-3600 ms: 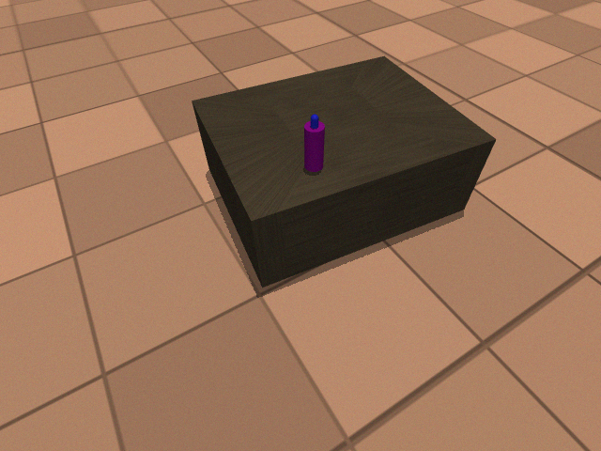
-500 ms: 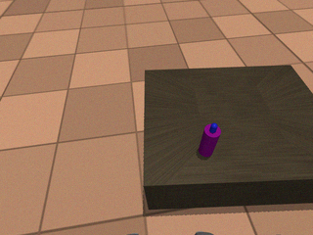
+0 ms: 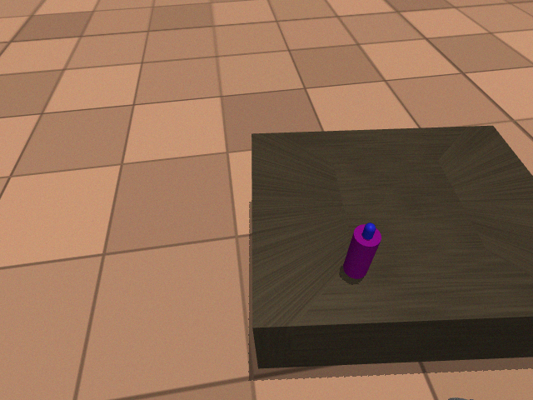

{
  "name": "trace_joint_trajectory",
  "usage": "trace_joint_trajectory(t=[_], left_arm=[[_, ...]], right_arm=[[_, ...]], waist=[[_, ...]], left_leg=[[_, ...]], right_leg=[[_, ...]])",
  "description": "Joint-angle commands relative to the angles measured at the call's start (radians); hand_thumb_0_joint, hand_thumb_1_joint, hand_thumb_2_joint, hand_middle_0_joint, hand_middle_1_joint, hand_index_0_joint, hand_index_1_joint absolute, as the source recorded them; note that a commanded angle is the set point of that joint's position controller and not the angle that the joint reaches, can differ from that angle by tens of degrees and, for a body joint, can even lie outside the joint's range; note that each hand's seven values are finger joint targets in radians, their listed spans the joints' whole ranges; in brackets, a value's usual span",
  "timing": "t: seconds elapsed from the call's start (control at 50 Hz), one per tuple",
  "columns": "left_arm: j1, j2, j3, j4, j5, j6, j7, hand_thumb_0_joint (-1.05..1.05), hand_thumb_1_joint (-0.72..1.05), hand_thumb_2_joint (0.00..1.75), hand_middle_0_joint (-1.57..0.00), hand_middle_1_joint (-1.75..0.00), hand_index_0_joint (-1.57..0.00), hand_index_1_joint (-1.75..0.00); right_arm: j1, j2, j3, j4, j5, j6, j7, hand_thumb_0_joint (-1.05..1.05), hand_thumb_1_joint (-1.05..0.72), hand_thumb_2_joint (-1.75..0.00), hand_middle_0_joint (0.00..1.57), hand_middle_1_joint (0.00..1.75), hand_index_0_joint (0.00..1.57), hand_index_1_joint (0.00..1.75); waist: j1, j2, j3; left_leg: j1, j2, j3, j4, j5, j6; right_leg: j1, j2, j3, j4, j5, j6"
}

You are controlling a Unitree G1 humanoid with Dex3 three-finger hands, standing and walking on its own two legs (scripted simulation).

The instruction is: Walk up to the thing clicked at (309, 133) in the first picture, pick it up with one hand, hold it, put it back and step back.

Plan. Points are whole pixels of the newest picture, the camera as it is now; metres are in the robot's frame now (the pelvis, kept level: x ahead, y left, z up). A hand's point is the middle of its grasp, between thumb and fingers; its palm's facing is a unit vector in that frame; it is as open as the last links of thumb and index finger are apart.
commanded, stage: walk up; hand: right
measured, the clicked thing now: (362, 248) +0.53 -0.22 -0.27
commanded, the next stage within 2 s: stand in 0.76 s
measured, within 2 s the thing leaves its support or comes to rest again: neither
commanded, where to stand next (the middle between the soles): +0.06 +0.00 m, yaw -1 degrees
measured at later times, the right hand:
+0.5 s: hand out of the picture +0.09 -0.27 -0.14, palm faces +0.03 +0.94 -0.34, open 7.4 cm
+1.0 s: hand out of the picture +0.10 -0.26 -0.14, palm faces +0.02 +0.95 -0.33, open 7.4 cm
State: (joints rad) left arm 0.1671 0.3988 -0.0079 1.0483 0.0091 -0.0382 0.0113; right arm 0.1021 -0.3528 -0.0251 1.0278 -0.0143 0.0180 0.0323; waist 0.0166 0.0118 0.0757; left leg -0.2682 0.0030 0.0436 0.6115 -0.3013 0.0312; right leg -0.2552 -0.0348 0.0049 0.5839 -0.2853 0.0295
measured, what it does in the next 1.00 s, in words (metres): stands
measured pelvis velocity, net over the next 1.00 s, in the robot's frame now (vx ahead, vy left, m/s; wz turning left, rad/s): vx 0.02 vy -0.01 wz -0.01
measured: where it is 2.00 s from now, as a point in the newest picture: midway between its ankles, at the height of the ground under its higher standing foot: outside the picture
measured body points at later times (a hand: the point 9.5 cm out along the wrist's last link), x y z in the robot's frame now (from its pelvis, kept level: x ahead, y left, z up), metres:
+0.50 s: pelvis +0.01 -0.01 +0.02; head +0.02 -0.01 +0.47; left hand +0.11 +0.30 -0.11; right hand +0.09 -0.32 -0.11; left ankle +0.02 +0.10 -0.73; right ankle +0.02 -0.15 -0.73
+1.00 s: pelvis +0.02 -0.01 +0.02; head +0.02 -0.01 +0.47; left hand +0.11 +0.28 -0.11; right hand +0.10 -0.31 -0.11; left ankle +0.02 +0.10 -0.73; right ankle +0.02 -0.15 -0.73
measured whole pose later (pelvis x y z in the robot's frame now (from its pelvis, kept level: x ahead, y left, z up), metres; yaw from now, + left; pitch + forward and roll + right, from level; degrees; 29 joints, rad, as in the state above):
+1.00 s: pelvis +0.02 -0.01 +0.02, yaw -1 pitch -3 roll +0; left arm 0.09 0.35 0.00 1.14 0.01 -0.01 0.00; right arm 0.07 -0.34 -0.02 1.15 -0.01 -0.01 0.01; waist -0.01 0.00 0.06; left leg -0.10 0.01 0.05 0.32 -0.17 0.00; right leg -0.11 -0.02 0.01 0.32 -0.17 0.02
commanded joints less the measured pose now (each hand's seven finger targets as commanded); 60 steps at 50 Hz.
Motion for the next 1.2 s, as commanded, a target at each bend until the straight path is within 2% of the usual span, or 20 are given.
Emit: trace_joint_trajectory(t=[0.0,0.02,0.06,0.12,0.16,0.28,0.34,0.46,0.52,0.54,0.68,0.72,0.74,0.8,0.88,0.94,1.1,1.18], left_arm=[[-0.040,0.227,0.046,-0.034,-0.003,-0.026,0.014,0.00,0.90,0.90,-0.20,-0.30,-0.20,-0.30],[-0.057,0.224,0.044,-0.033,-0.003,-0.027,0.014,0.00,0.90,0.90,-0.20,-0.30,-0.20,-0.30],[-0.062,0.220,0.043,-0.025,-0.003,-0.029,0.016,0.00,0.90,0.90,-0.20,-0.30,-0.20,-0.30],[-0.085,0.212,0.040,-0.017,-0.003,-0.026,0.016,0.00,0.90,0.90,-0.20,-0.30,-0.20,-0.30],[-0.093,0.209,0.040,-0.004,-0.003,-0.023,0.016,0.00,0.90,0.90,-0.20,-0.30,-0.20,-0.30],[-0.114,0.203,0.042,0.015,0.002,-0.023,0.015,0.00,0.90,0.90,-0.20,-0.30,-0.20,-0.30],[-0.126,0.198,0.042,0.015,0.000,-0.019,0.015,0.00,0.90,0.90,-0.20,-0.30,-0.20,-0.30],[-0.133,0.191,0.046,0.022,0.004,-0.011,0.011,0.00,0.90,0.90,-0.20,-0.30,-0.20,-0.30],[-0.132,0.193,0.048,0.021,0.006,-0.012,0.011,0.00,0.90,0.90,-0.20,-0.30,-0.20,-0.30],[-0.143,0.194,0.049,0.023,0.006,-0.011,0.011,0.00,0.90,0.90,-0.20,-0.30,-0.20,-0.30],[-0.138,0.180,0.046,0.022,0.005,-0.003,0.011,0.00,0.90,0.90,-0.20,-0.30,-0.20,-0.30],[-0.125,0.182,0.046,0.024,0.006,-0.004,0.011,0.00,0.90,0.90,-0.20,-0.30,-0.20,-0.30],[-0.133,0.160,0.039,0.032,-0.003,0.001,0.005,0.00,0.90,0.90,-0.20,-0.30,-0.20,-0.30],[-0.124,0.163,0.043,0.031,-0.005,0.003,0.002,0.00,0.90,0.90,-0.20,-0.30,-0.20,-0.30],[-0.132,0.165,0.044,0.032,-0.003,0.002,0.002,0.00,0.90,0.90,-0.20,-0.30,-0.20,-0.30],[-0.126,0.170,0.046,0.037,-0.001,0.006,-0.001,0.00,0.90,0.90,-0.20,-0.30,-0.20,-0.30],[-0.122,0.166,0.046,0.036,0.001,0.002,-0.002,0.00,0.90,0.90,-0.20,-0.30,-0.20,-0.30],[-0.119,0.167,0.049,0.037,0.000,0.004,-0.002,0.00,0.90,0.90,-0.20,-0.30,-0.20,-0.30]], right_arm=[[-0.087,-0.238,-0.046,-0.059,0.009,-0.027,-0.017,0.00,-0.90,-0.90,0.20,0.30,0.20,0.30],[-0.079,-0.234,-0.046,-0.050,0.008,-0.027,-0.016,0.00,-0.90,-0.90,0.20,0.30,0.20,0.30],[-0.076,-0.231,-0.047,-0.036,0.011,-0.031,-0.016,0.00,-0.90,-0.90,0.20,0.30,0.20,0.30],[-0.079,-0.227,-0.048,-0.021,0.011,-0.030,-0.016,0.00,-0.90,-0.90,0.20,0.30,0.20,0.30],[-0.095,-0.222,-0.048,-0.011,0.013,-0.027,-0.016,0.00,-0.90,-0.90,0.20,0.30,0.20,0.30],[-0.092,-0.214,-0.047,0.014,0.012,-0.025,-0.015,0.00,-0.90,-0.90,0.20,0.30,0.20,0.30],[-0.092,-0.221,-0.048,0.023,0.007,-0.024,-0.016,0.00,-0.90,-0.90,0.20,0.30,0.20,0.30],[-0.094,-0.222,-0.046,0.030,0.005,-0.028,-0.018,0.00,-0.90,-0.90,0.20,0.30,0.20,0.30],[-0.083,-0.221,-0.046,0.029,0.005,-0.029,-0.019,0.00,-0.90,-0.90,0.20,0.30,0.20,0.30],[-0.078,-0.219,-0.046,0.032,0.006,-0.029,-0.020,0.00,-0.90,-0.90,0.20,0.30,0.20,0.30],[-0.070,-0.225,-0.052,0.031,0.002,-0.029,-0.022,0.00,-0.90,-0.90,0.20,0.30,0.20,0.30],[-0.073,-0.225,-0.053,0.025,0.001,-0.029,-0.022,0.00,-0.90,-0.90,0.20,0.30,0.20,0.30],[-0.091,-0.194,-0.034,0.030,0.009,-0.041,-0.026,0.00,-0.90,-0.90,0.20,0.30,0.20,0.30],[-0.081,-0.214,-0.036,0.044,0.009,-0.052,-0.033,0.00,-0.90,-0.90,0.20,0.30,0.20,0.30],[-0.074,-0.207,-0.030,0.052,0.010,-0.051,-0.036,0.00,-0.90,-0.90,0.20,0.30,0.20,0.30],[-0.083,-0.199,-0.026,0.052,0.008,-0.051,-0.037,0.00,-0.90,-0.90,0.20,0.30,0.20,0.30],[-0.083,-0.200,-0.022,0.055,0.008,-0.052,-0.036,0.00,-0.90,-0.90,0.20,0.30,0.20,0.30],[-0.085,-0.198,-0.021,0.054,0.007,-0.052,-0.036,0.00,-0.90,-0.90,0.20,0.30,0.20,0.30]], waist=[[-0.004,0.016,-0.076],[-0.012,0.011,-0.080],[-0.012,-0.008,-0.120],[-0.016,-0.012,-0.122],[-0.014,-0.016,-0.102],[-0.018,-0.032,-0.114],[-0.018,-0.016,-0.110],[-0.012,0.004,-0.096],[-0.015,-0.021,-0.122],[-0.018,-0.016,-0.110],[-0.016,0.004,-0.094],[-0.013,-0.002,-0.107],[-0.017,-0.041,-0.112],[-0.020,-0.018,-0.133],[-0.028,-0.011,-0.134],[-0.025,-0.002,-0.114],[-0.027,-0.001,-0.107],[-0.023,-0.001,-0.098]], left_leg=[[0.033,0.106,-0.154,-0.220,0.003,0.022],[0.052,0.103,-0.149,-0.225,0.022,0.019],[0.105,0.107,-0.135,-0.214,0.133,0.022],[0.130,0.108,-0.123,-0.234,0.169,0.017],[0.127,0.109,-0.123,-0.256,0.142,0.015],[0.166,0.106,-0.103,-0.268,0.181,0.006],[0.167,0.105,-0.099,-0.287,0.169,0.001],[0.137,0.119,-0.112,-0.325,0.127,0.006],[0.157,0.118,-0.098,-0.307,0.181,0.007],[0.151,0.113,-0.100,-0.311,0.177,0.002],[0.136,0.130,-0.114,-0.347,0.119,0.014],[0.153,0.128,-0.103,-0.330,0.155,0.017],[0.170,0.143,-0.138,-0.351,0.253,0.005],[0.231,0.142,-0.121,-0.326,0.356,-0.004],[0.218,0.139,-0.110,-0.330,0.337,-0.010],[0.207,0.138,-0.111,-0.350,0.261,-0.015],[0.201,0.138,-0.109,-0.347,0.248,-0.014],[0.198,0.139,-0.112,-0.356,0.223,-0.014]], right_leg=[[0.031,-0.083,0.095,-0.144,0.132,-0.075],[0.024,-0.086,0.097,-0.152,0.146,-0.072],[0.051,-0.092,0.092,-0.166,0.217,-0.068],[0.059,-0.096,0.091,-0.185,0.229,-0.062],[0.055,-0.096,0.093,-0.213,0.203,-0.059],[0.077,-0.107,0.103,-0.252,0.232,-0.057],[0.078,-0.107,0.101,-0.257,0.229,-0.055],[0.100,-0.089,0.084,-0.254,0.188,-0.052],[0.122,-0.095,0.085,-0.256,0.239,-0.051],[0.115,-0.097,0.093,-0.257,0.234,-0.053],[0.113,-0.075,0.069,-0.233,0.194,-0.046],[0.117,-0.078,0.067,-0.235,0.219,-0.045],[0.118,-0.083,0.082,-0.255,0.243,-0.045],[0.129,-0.091,0.086,-0.272,0.298,-0.041],[0.156,-0.097,0.090,-0.296,0.309,-0.040],[0.145,-0.096,0.091,-0.307,0.248,-0.043],[0.143,-0.100,0.094,-0.332,0.258,-0.041],[0.139,-0.099,0.093,-0.335,0.226,-0.044]])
